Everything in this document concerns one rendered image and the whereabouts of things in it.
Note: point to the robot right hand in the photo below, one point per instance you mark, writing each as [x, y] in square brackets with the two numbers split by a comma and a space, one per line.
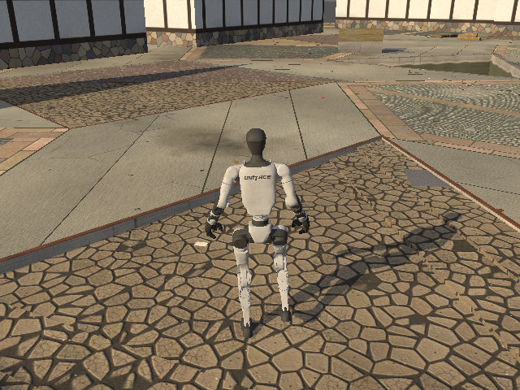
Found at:
[306, 225]

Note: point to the robot left hand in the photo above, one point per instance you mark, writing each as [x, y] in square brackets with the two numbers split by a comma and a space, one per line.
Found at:
[208, 228]

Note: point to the robot right forearm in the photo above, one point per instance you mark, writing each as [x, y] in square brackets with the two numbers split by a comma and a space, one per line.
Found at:
[298, 211]

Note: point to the robot left forearm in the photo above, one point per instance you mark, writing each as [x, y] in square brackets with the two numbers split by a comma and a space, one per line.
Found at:
[215, 213]

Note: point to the left robot upper arm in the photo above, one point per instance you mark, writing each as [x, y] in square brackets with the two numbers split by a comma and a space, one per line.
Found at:
[231, 173]

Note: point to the right robot upper arm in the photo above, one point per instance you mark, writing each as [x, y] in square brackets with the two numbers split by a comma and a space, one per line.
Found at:
[283, 170]

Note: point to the robot left foot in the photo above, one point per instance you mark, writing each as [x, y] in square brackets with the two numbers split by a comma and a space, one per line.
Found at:
[247, 331]

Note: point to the robot left thigh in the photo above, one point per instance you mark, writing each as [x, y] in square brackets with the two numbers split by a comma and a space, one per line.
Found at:
[240, 239]

